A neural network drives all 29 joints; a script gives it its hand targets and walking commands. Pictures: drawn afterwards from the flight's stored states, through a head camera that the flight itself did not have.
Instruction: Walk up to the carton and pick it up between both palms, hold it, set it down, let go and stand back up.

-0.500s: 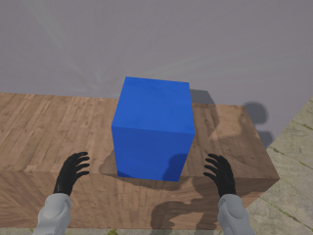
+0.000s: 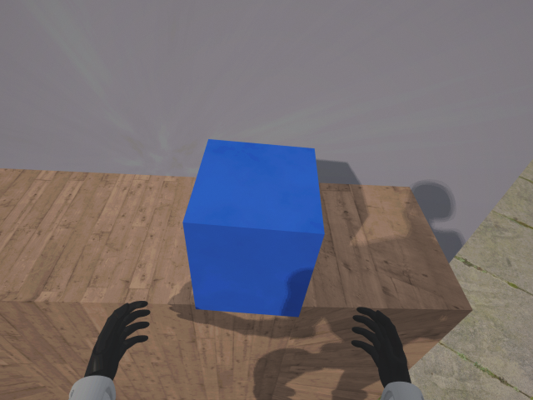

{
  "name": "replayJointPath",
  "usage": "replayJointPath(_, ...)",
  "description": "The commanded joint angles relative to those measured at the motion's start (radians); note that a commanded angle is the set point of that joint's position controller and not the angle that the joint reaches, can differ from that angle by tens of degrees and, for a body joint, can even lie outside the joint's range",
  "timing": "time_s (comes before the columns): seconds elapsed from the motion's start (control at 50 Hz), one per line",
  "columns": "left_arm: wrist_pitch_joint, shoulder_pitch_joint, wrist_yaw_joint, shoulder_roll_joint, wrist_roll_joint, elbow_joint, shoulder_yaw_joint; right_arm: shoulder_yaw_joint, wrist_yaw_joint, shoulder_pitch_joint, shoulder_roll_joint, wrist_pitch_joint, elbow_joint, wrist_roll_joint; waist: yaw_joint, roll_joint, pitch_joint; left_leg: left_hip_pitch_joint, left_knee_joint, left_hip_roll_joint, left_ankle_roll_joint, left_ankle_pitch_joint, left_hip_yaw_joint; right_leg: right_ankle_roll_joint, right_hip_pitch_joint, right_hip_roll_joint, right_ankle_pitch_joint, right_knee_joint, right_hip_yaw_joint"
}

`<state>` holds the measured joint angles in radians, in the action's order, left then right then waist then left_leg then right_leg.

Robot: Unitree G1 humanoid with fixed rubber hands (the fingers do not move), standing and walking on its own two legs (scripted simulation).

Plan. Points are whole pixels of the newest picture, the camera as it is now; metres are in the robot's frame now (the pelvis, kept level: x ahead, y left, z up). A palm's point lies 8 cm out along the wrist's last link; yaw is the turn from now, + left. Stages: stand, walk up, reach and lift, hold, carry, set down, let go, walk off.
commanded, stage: set down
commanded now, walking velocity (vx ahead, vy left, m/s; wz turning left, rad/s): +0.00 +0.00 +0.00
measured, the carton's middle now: (254, 229) +0.44 +0.04 +0.01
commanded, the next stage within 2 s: let go in 0.98 s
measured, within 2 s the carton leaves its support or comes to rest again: neither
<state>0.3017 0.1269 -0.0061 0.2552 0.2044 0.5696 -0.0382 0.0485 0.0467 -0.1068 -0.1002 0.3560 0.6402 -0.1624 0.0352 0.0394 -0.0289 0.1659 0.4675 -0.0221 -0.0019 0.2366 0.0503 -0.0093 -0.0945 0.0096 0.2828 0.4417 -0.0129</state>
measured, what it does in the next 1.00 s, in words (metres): stands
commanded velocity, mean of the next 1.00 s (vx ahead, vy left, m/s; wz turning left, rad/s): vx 0.00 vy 0.00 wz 0.00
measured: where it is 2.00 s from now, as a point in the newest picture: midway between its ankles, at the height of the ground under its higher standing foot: outside the picture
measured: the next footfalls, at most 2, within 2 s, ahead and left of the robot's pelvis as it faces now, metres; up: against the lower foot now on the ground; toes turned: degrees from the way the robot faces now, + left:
none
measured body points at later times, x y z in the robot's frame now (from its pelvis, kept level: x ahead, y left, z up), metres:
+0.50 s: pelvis +0.02 -0.01 +0.00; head +0.00 +0.01 +0.45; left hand +0.19 +0.23 -0.07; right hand +0.20 -0.20 -0.06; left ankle +0.01 +0.11 -0.74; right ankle -0.02 -0.11 -0.74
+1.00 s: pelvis +0.02 -0.01 +0.00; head +0.01 +0.00 +0.45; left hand +0.17 +0.22 -0.09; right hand +0.17 -0.23 -0.09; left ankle +0.01 +0.11 -0.74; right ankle -0.02 -0.11 -0.74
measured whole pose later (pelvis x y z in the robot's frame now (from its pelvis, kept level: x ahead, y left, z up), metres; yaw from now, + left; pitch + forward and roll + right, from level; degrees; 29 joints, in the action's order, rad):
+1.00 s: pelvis +0.02 -0.01 +0.00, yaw -1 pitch -5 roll +0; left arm -0.11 0.22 0.01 0.20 0.00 0.54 0.02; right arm -0.01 0.00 -0.18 -0.17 0.24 0.79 0.02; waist 0.02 0.02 -0.07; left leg 0.08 0.39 -0.03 0.01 0.22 0.05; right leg -0.02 -0.01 0.02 0.27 0.37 -0.01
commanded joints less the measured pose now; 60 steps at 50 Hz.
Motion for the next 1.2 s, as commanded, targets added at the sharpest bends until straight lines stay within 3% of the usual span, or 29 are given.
replayJointPath(0.0, -0.016, -0.165, 0.010, 0.141, -0.036, -0.169, 0.070, 0.002, 0.007, 0.145, -0.075, 0.020, -0.142, 0.002, 0.014, -0.089, 0.113, -0.146, -0.088, 0.023, 0.034, -0.252, -0.009, -0.011, -0.063, -0.014, -0.179, -0.119, 0.045)
replayJointPath(0.1, -0.097, -0.182, 0.009, 0.147, -0.051, -0.215, 0.077, -0.041, 0.009, 0.145, -0.092, -0.025, -0.166, 0.035, 0.016, -0.094, 0.104, -0.151, -0.109, 0.018, 0.036, -0.219, 0.003, -0.009, -0.076, -0.010, -0.115, -0.136, 0.032)
replayJointPath(0.16, -0.153, -0.135, 0.009, 0.124, -0.058, -0.197, 0.063, -0.065, 0.003, 0.100, -0.089, -0.053, -0.161, 0.074, 0.001, -0.087, 0.081, -0.186, -0.117, 0.014, 0.032, -0.218, 0.007, -0.014, -0.102, -0.005, -0.091, -0.158, 0.022)
replayJointPath(0.22, -0.169, -0.111, 0.015, 0.125, -0.049, -0.216, 0.065, -0.053, 0.001, 0.074, -0.089, -0.069, -0.188, 0.076, -0.001, -0.044, 0.084, -0.202, -0.105, 0.016, 0.032, -0.280, 0.005, -0.008, -0.087, -0.005, -0.167, -0.165, 0.027)
replayJointPath(0.26, -0.185, -0.093, 0.017, 0.120, -0.076, -0.209, 0.074, -0.049, 0.004, 0.056, -0.095, -0.084, -0.172, 0.081, -0.001, -0.069, 0.065, -0.207, -0.110, 0.017, 0.041, -0.299, 0.003, -0.006, -0.074, -0.007, -0.199, -0.164, 0.025)
replayJointPath(0.3, -0.204, -0.086, 0.028, 0.120, -0.088, -0.201, 0.080, -0.062, 0.005, 0.041, -0.082, -0.092, -0.160, 0.101, -0.011, -0.047, 0.042, -0.211, -0.115, 0.021, 0.034, -0.278, 0.005, 0.003, -0.078, -0.010, -0.180, -0.176, 0.019)
replayJointPath(0.34, -0.208, -0.068, 0.020, 0.110, -0.104, -0.239, 0.076, -0.063, -0.003, 0.019, -0.094, -0.087, -0.162, 0.098, 0.001, -0.080, 0.062, -0.232, -0.110, 0.015, 0.044, -0.343, 0.000, -0.003, -0.080, -0.003, -0.222, -0.169, 0.010)
replayJointPath(0.38, -0.209, -0.064, 0.016, 0.127, -0.101, -0.248, 0.087, -0.064, -0.006, 0.023, -0.097, -0.081, -0.189, 0.100, 0.003, -0.053, 0.083, -0.220, -0.099, 0.017, 0.043, -0.369, 0.002, 0.007, -0.070, -0.003, -0.259, -0.161, 0.012)
replayJointPath(0.4, -0.211, -0.067, 0.012, 0.126, -0.105, -0.266, 0.085, -0.069, -0.008, 0.016, -0.098, -0.081, -0.172, 0.100, -0.007, -0.063, 0.081, -0.222, -0.099, 0.018, 0.045, -0.368, 0.000, 0.008, -0.070, -0.004, -0.264, -0.160, 0.011)
replayJointPath(0.46, -0.244, -0.014, 0.019, 0.102, -0.140, -0.204, 0.097, -0.056, -0.013, -0.007, -0.110, -0.085, -0.108, 0.116, 0.002, -0.074, 0.037, -0.236, -0.107, 0.023, 0.047, -0.370, 0.007, 0.007, -0.069, -0.004, -0.286, -0.170, 0.007)
replayJointPath(0.52, -0.269, -0.002, 0.031, 0.115, -0.147, -0.226, 0.110, -0.051, -0.006, -0.019, -0.116, -0.077, -0.134, 0.125, 0.002, -0.047, 0.073, -0.245, -0.103, 0.026, 0.036, -0.367, 0.012, 0.021, -0.065, -0.012, -0.323, -0.168, 0.012)
replayJointPath(0.58, -0.291, 0.018, 0.028, 0.103, -0.174, -0.222, 0.112, -0.058, -0.013, -0.030, -0.128, -0.075, -0.084, 0.123, 0.004, -0.085, 0.056, -0.260, -0.085, 0.023, 0.049, -0.436, 0.010, 0.017, -0.069, -0.004, -0.361, -0.161, 0.000)
replayJointPath(0.62, -0.303, 0.019, 0.024, 0.083, -0.179, -0.244, 0.104, -0.069, -0.018, -0.046, -0.135, -0.073, -0.063, 0.129, -0.010, -0.096, 0.061, -0.287, -0.083, 0.023, 0.058, -0.433, 0.013, 0.010, -0.087, 0.003, -0.339, -0.171, -0.007)
replayJointPath(0.66, -0.310, 0.008, 0.024, 0.099, -0.168, -0.228, 0.102, -0.065, -0.021, -0.023, -0.142, -0.072, -0.092, 0.138, -0.007, -0.056, 0.053, -0.277, -0.087, 0.023, 0.045, -0.406, 0.016, 0.014, -0.098, 0.002, -0.316, -0.179, -0.005)
replayJointPath(0.74, -0.342, 0.011, 0.017, 0.081, -0.198, -0.203, 0.096, -0.084, -0.031, -0.024, -0.166, -0.082, -0.011, 0.165, -0.014, -0.093, 0.050, -0.286, -0.090, 0.020, 0.056, -0.383, 0.015, 0.010, -0.113, 0.007, -0.298, -0.170, -0.021)
replayJointPath(0.82, -0.359, 0.010, 0.015, 0.096, -0.189, -0.212, 0.103, -0.072, -0.033, -0.017, -0.165, -0.080, -0.038, 0.172, -0.015, -0.027, 0.071, -0.264, -0.085, 0.024, 0.035, -0.382, 0.016, 0.027, -0.106, -0.001, -0.383, -0.158, -0.013)
replayJointPath(0.86, -0.361, 0.009, 0.011, 0.080, -0.202, -0.200, 0.099, -0.085, -0.039, -0.022, -0.173, -0.073, 0.009, 0.174, -0.019, -0.056, 0.089, -0.273, -0.074, 0.020, 0.047, -0.399, 0.012, 0.019, -0.105, 0.008, -0.374, -0.149, -0.021)
replayJointPath(0.94, -0.379, -0.014, 0.014, 0.075, -0.216, -0.183, 0.104, -0.101, -0.046, 0.001, -0.197, -0.081, 0.028, 0.187, -0.027, -0.034, 0.056, -0.285, -0.089, 0.019, 0.037, -0.328, 0.019, 0.020, -0.129, 0.003, -0.304, -0.171, -0.021)
replayJointPath(0.98, -0.372, -0.021, 0.001, 0.075, -0.207, -0.220, 0.096, -0.103, -0.050, 0.006, -0.196, -0.073, 0.022, 0.182, -0.031, -0.046, 0.063, -0.278, -0.085, 0.017, 0.038, -0.332, 0.020, 0.017, -0.121, 0.006, -0.317, -0.165, -0.017)
replayJointPath(1.02, -0.373, -0.033, 0.002, 0.073, -0.197, -0.193, 0.083, -0.106, -0.053, 0.020, -0.202, -0.074, 0.027, 0.187, -0.040, -0.023, 0.050, -0.254, -0.080, 0.020, 0.038, -0.310, 0.017, 0.020, -0.121, 0.004, -0.331, -0.154, -0.018)
replayJointPath(1.12, -0.379, -0.036, -0.002, 0.074, -0.207, -0.184, 0.090, -0.105, -0.056, 0.011, -0.196, -0.082, 0.025, 0.178, -0.032, -0.036, 0.047, -0.229, -0.084, 0.024, 0.030, -0.274, 0.020, 0.022, -0.106, -0.009, -0.339, -0.143, 0.001)
replayJointPath(1.18, -0.387, -0.019, 0.005, 0.073, -0.210, -0.174, 0.096, -0.085, -0.054, 0.008, -0.201, -0.083, 0.009, 0.178, -0.020, -0.010, 0.048, -0.222, -0.088, 0.027, 0.023, -0.269, 0.016, 0.032, -0.101, -0.009, -0.379, -0.141, 0.000)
